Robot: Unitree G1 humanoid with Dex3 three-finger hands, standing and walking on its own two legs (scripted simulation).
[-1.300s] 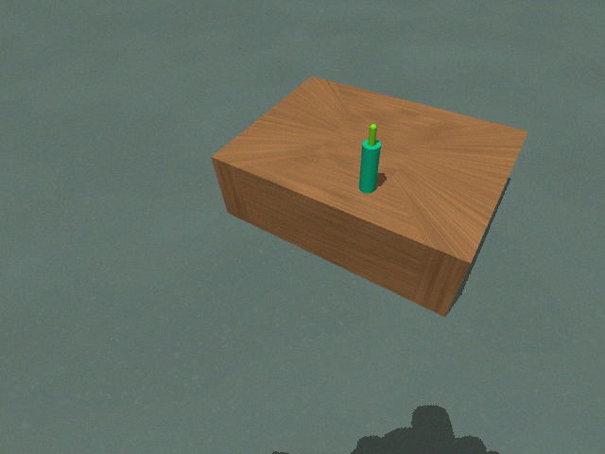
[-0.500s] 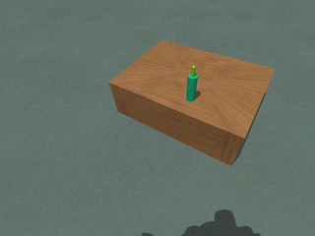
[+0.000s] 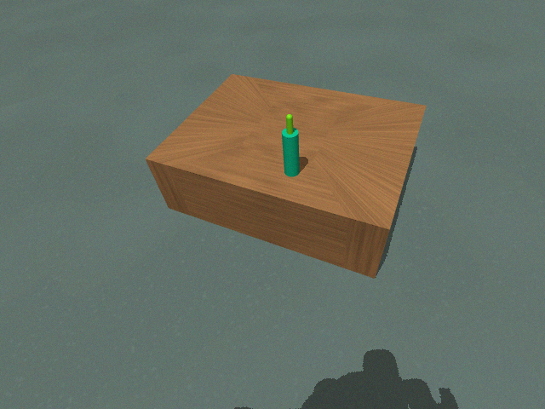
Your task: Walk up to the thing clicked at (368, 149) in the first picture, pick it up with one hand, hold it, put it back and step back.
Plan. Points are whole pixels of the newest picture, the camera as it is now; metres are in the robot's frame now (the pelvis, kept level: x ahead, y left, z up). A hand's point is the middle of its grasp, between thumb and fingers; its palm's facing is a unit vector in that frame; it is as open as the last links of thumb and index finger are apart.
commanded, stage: walk up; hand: left
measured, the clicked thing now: (290, 145) +1.04 -0.01 -0.31
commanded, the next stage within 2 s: none
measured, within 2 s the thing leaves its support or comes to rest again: neither
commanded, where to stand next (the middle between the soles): +0.54 +0.01 m, yaw -25 degrees
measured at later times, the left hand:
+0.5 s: hand (165, 367) +0.24 +0.25 -0.15, palm faces -0.18 -0.91 -0.38, open 7.4 cm
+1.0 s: hand (203, 210) +0.59 +0.22 -0.14, palm faces -0.42 -0.80 -0.42, open 7.4 cm
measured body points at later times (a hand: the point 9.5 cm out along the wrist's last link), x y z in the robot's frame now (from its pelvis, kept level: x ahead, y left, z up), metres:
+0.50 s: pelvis +0.18 -0.02 -0.01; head +0.18 -0.03 +0.44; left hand +0.25 +0.29 -0.12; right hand +0.19 -0.36 -0.12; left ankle +0.32 +0.10 -0.72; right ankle +0.11 -0.16 -0.74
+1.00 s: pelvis +0.38 +0.02 -0.02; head +0.41 -0.02 +0.43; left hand +0.61 +0.26 -0.11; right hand +0.27 -0.28 -0.14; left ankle +0.34 +0.11 -0.74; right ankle +0.45 -0.10 -0.74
